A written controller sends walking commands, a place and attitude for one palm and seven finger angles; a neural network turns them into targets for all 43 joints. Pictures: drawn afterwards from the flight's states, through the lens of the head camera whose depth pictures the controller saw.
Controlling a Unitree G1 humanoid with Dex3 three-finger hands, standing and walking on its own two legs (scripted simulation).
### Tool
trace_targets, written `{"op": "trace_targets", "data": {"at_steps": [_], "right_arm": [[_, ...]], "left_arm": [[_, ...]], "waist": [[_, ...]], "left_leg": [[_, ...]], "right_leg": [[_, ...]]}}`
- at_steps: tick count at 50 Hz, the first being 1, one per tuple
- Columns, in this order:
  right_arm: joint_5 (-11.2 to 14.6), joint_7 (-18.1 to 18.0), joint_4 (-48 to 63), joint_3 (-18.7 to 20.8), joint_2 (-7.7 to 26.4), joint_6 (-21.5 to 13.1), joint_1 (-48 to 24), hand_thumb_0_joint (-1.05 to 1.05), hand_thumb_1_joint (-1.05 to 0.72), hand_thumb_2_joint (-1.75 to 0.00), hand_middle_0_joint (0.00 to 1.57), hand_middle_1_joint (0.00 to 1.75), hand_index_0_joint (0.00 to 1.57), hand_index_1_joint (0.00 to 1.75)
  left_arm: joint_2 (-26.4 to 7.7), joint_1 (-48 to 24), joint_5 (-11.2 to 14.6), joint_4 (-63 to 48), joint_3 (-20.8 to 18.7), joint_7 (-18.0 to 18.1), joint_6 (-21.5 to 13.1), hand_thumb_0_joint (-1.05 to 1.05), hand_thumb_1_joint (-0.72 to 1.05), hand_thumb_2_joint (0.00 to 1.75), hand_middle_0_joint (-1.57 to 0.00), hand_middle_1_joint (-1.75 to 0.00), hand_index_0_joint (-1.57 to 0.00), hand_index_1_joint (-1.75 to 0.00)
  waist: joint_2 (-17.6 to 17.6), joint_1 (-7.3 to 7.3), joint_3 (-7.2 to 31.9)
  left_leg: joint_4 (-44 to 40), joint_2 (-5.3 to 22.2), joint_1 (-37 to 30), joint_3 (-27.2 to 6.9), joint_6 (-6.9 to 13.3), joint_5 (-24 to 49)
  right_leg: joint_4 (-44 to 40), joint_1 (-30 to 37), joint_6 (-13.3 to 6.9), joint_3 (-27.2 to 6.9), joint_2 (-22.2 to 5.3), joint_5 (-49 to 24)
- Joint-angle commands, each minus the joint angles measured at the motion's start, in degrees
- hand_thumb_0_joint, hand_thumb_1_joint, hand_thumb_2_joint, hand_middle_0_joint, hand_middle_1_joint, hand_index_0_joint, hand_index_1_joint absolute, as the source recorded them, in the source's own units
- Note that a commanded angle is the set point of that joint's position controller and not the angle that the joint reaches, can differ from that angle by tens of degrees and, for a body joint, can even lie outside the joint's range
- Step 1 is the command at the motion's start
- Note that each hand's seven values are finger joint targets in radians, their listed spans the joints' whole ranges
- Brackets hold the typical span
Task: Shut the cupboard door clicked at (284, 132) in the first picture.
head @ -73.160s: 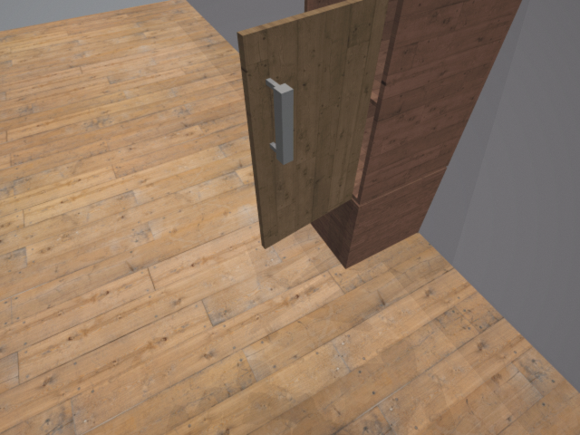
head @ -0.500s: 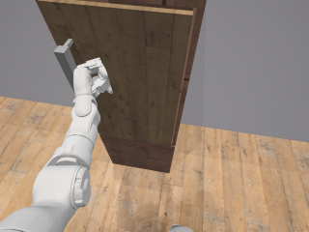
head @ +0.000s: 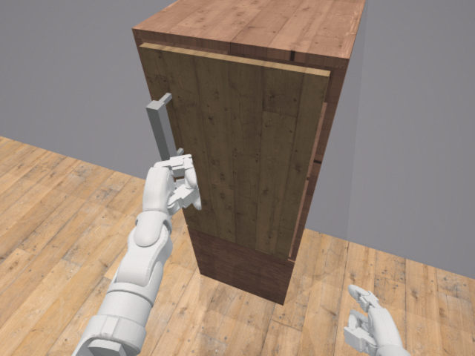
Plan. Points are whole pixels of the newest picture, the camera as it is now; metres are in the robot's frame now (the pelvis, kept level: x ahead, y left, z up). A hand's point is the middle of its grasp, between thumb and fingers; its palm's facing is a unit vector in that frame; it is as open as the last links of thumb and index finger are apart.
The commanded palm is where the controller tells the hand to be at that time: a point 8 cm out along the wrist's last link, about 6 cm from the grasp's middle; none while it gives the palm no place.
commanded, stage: draw the hand back to the body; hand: left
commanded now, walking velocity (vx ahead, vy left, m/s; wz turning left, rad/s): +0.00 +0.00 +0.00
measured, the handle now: (169, 132) +0.53 +0.18 +0.10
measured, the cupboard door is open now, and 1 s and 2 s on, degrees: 0 0 0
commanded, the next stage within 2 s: step back with the hand held close in 1.62 s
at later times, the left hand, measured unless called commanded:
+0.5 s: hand (147, 208) +0.30 +0.16 +0.13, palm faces +0.04 -1.00 -0.03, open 3.1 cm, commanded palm +0.27 +0.21 +0.14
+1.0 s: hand (52, 242) +0.23 +0.25 +0.16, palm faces +0.31 -0.89 -0.32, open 4.3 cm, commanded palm +0.18 +0.30 +0.18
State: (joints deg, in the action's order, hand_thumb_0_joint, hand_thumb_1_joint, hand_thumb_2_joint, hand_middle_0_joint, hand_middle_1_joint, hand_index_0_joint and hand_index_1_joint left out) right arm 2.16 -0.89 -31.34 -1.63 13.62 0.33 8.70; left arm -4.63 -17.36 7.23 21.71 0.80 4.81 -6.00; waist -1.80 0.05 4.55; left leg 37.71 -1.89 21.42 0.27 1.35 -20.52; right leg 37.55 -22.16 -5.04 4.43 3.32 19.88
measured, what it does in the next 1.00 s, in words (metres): stands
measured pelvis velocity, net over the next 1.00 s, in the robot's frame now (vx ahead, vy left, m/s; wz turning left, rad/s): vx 0.00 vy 0.03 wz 0.00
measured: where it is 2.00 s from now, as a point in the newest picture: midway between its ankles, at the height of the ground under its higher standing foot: outside the picture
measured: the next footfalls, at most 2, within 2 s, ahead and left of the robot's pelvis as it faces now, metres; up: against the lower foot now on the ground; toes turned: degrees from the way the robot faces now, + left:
none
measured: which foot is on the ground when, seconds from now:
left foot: down 0.00-1.00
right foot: down 0.00-1.00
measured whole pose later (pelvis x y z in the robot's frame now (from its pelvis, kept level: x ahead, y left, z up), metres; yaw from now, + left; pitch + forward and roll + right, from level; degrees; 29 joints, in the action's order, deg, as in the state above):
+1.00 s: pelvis +0.00 +0.03 +0.02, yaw +0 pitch -4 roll +0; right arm 1.1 -3.5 -34.6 -3.6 12.3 -0.2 10.0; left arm -17.0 18.4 4.1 -15.5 -10.1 4.5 -2.0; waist -4.9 3.2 -0.1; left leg 22.7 -3.4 4.6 0.4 3.5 -14.1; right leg 21.8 -4.9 -2.7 3.4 2.2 13.0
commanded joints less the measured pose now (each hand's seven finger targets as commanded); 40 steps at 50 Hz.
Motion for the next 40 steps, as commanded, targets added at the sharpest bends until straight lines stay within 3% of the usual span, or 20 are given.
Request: {"op": "trace_targets", "data": {"at_steps": [1,2,4,7,8,13,20,21,22,24,27,28,29,31,32,35,38,40], "right_arm": [[-0.1,-0.8,5.7,1.6,5.4,-1.1,-0.6,0.00,-0.90,-0.90,0.20,0.30,0.20,0.30],[0.0,-1.1,5.3,1.5,5.6,-0.9,-0.4,0.00,-0.90,-0.90,0.20,0.30,0.20,0.30],[0.0,-1.0,6.2,1.4,5.4,-1.0,-1.2,0.00,-0.90,-0.90,0.20,0.30,0.20,0.30],[0.2,-1.0,7.0,1.2,5.6,-0.7,-1.2,0.00,-0.90,-0.90,0.20,0.30,0.20,0.30],[0.5,-0.9,7.6,1.2,5.4,-0.7,-2.0,0.00,-0.90,-0.90,0.20,0.30,0.20,0.30],[1.0,-1.4,8.8,1.3,5.8,-1.3,-2.9,0.00,-0.90,-0.90,0.20,0.30,0.20,0.30],[1.3,-2.6,8.8,1.3,6.0,-3.6,-4.2,0.00,-0.90,-0.90,0.20,0.30,0.20,0.30],[1.4,-2.7,8.7,1.1,6.0,-3.9,-4.6,0.00,-0.90,-0.90,0.20,0.30,0.20,0.30],[1.3,-2.8,8.6,1.1,6.1,-4.2,-4.6,0.00,-0.90,-0.90,0.20,0.30,0.20,0.30],[1.5,-3.1,8.5,1.0,6.0,-4.7,-5.0,0.00,-0.90,-0.90,0.20,0.30,0.20,0.30],[1.5,-3.2,8.6,0.9,6.2,-5.4,-5.2,0.00,-0.90,-0.90,0.20,0.30,0.20,0.30],[0.3,-3.4,7.5,0.6,5.0,-5.0,-5.8,0.00,-0.90,-0.90,0.20,0.30,0.20,0.30],[-0.1,-3.4,7.0,0.7,4.9,-4.7,-5.3,0.00,-0.90,-0.90,0.20,0.30,0.20,0.30],[-0.3,-3.5,7.0,0.6,5.0,-3.8,-5.7,0.00,-0.90,-0.90,0.20,0.30,0.20,0.30],[-0.4,-3.7,6.8,0.8,5.2,-3.8,-6.1,0.00,-0.90,-0.90,0.20,0.30,0.20,0.30],[-0.7,-3.6,6.8,0.4,4.7,-3.6,-6.4,0.00,-0.90,-0.90,0.20,0.30,0.20,0.30],[-1.0,-3.6,6.4,0.4,4.8,-3.8,-6.2,0.00,-0.90,-0.90,0.20,0.30,0.20,0.30],[-1.2,-3.6,6.2,0.4,4.8,-3.7,-6.4,0.00,-0.90,-0.90,0.20,0.30,0.20,0.30]], "left_arm": [[-4.9,-25.9,0.5,-11.2,-1.6,-0.3,-3.1,0.00,0.90,0.90,-1.30,-1.50,-1.30,-1.50],[-7.0,-26.1,0.7,-9.2,-3.6,-0.3,-3.1,0.00,0.90,0.90,-1.30,-1.50,-1.30,-1.50],[-8.5,-23.6,0.9,-11.8,-5.2,-1.0,-3.8,0.00,0.90,0.90,-1.30,-1.50,-1.30,-1.50],[-10.6,-17.2,1.8,-13.0,-7.4,-2.6,-3.4,0.00,0.90,0.90,-1.30,-1.50,-1.30,-1.50],[-9.9,-15.8,2.0,-15.1,-6.6,-3.3,-3.1,0.00,0.90,0.90,-1.30,-1.50,-1.30,-1.50],[-10.2,-9.2,3.7,-21.8,-7.1,-5.3,-0.8,0.00,0.90,0.90,-1.30,-1.50,-1.30,-1.50],[-13.6,-2.1,5.0,-31.7,-10.3,-6.4,1.7,0.00,0.90,0.90,-1.30,-1.50,-1.30,-1.50],[-13.3,-1.9,5.0,-32.7,-9.5,-6.8,2.1,0.00,0.90,0.90,-1.30,-1.50,-1.30,-1.50],[-14.0,-0.8,5.2,-32.8,-10.4,-6.9,2.7,0.00,0.90,0.90,-1.30,-1.50,-1.30,-1.50],[-14.2,0.3,5.7,-34.4,-10.6,-7.6,3.7,0.00,0.90,0.90,-1.24,-1.44,-1.24,-1.44],[-15.4,5.1,6.2,-36.0,-12.3,-8.4,5.5,0.00,0.90,0.90,-1.16,-1.35,-1.16,-1.35],[-18.8,6.1,-0.1,-39.0,-8.9,-4.8,3.2,0.00,0.90,0.90,-1.13,-1.32,-1.13,-1.32],[-17.2,10.6,-0.3,-37.2,-9.6,-3.3,3.0,0.00,0.90,0.90,-1.11,-1.29,-1.11,-1.29],[-18.0,12.5,-1.1,-38.9,-10.0,-1.8,2.3,0.00,0.90,0.90,-1.05,-1.23,-1.05,-1.23],[-18.9,13.1,-1.4,-39.7,-10.7,-1.5,2.0,0.00,0.90,0.90,-1.02,-1.20,-1.02,-1.20],[-18.4,13.1,-2.4,-43.8,-9.9,-0.5,0.9,0.00,0.90,0.90,-0.94,-1.11,-0.94,-1.11],[-19.0,16.2,-2.8,-45.7,-11.0,0.1,0.5,0.00,0.90,0.90,-0.86,-1.02,-0.86,-1.02],[-19.0,18.2,-3.0,-45.4,-11.7,0.4,0.5,0.00,0.90,0.90,-0.81,-0.96,-0.81,-0.96]], "waist": [[4.5,-2.95,11.8],[5.9,-3.08,11.0],[2.3,-1.03,15.0],[4.0,0.24,16.6],[3.2,0.39,15.9],[6.1,0.67,12.8],[3.8,1.35,10.7],[2.2,0.90,9.5],[2.9,1.17,8.6],[2.9,0.91,7.9],[1.3,1.64,7.2],[-0.6,1.31,2.7],[1.8,1.30,1.6],[3.3,1.28,2.2],[3.1,1.48,2.2],[-1.7,1.23,2.1],[-2.8,1.55,2.2],[0.4,1.65,0.6]], "left_leg": [[-2.2,-0.2,-3.2,-0.4,0.9,11.1],[-1.9,0.0,-2.4,-0.7,0.9,10.5],[-2.5,-0.2,-3.1,-0.6,0.7,11.9],[-3.3,0.0,-2.7,-0.7,0.8,13.8],[-3.8,0.1,-2.8,-0.4,0.8,13.8],[-5.7,0.3,-4.1,-0.3,1.2,13.4],[-7.5,0.4,-6.6,-0.4,1.4,12.4],[-7.7,0.3,-6.8,-0.3,1.4,11.8],[-8.0,0.4,-7.2,-0.6,1.4,11.5],[-8.5,0.5,-7.5,-0.6,1.4,11.2],[-9.1,0.6,-8.6,-0.9,1.4,12.1],[-11.6,0.9,-8.2,-2.1,1.2,11.8],[-12.2,1.2,-8.4,-2.3,1.3,11.5],[-13.5,1.4,-10.2,-1.9,1.4,11.7],[-13.9,1.5,-11.2,-1.7,1.7,12.3],[-16.1,1.7,-14.3,-2.0,1.3,13.3],[-17.6,1.9,-16.0,-2.6,1.0,15.4],[-18.3,2.0,-15.8,-2.8,0.9,15.7]], "right_leg": [[-6.6,7.2,5.4,-7.7,-5.0,-21.7],[-6.9,6.9,5.8,-8.2,-5.1,-20.9],[-6.1,10.2,5.0,-8.2,-5.2,-22.2],[-5.8,13.8,5.7,-8.3,-5.4,-27.0],[-6.1,14.0,5.6,-8.1,-5.4,-27.1],[-8.0,14.1,5.9,-7.3,-5.0,-25.5],[-10.3,13.5,5.1,-7.0,-4.4,-18.8],[-10.8,12.5,5.0,-7.0,-4.4,-17.2],[-11.1,12.2,4.9,-6.7,-4.2,-15.9],[-11.7,12.1,4.8,-6.7,-4.1,-14.8],[-11.8,12.3,4.4,-5.9,-3.7,-15.2],[-14.3,12.6,4.9,-7.7,-5.9,-15.6],[-14.7,13.1,5.1,-7.0,-5.8,-15.2],[-16.0,14.7,4.9,-6.9,-5.4,-13.9],[-16.7,14.9,4.9,-6.7,-5.1,-14.2],[-17.4,15.4,3.8,-5.5,-4.4,-12.9],[-17.8,16.9,3.4,-4.7,-4.0,-14.3],[-18.3,16.9,3.4,-4.3,-3.7,-14.2]]}}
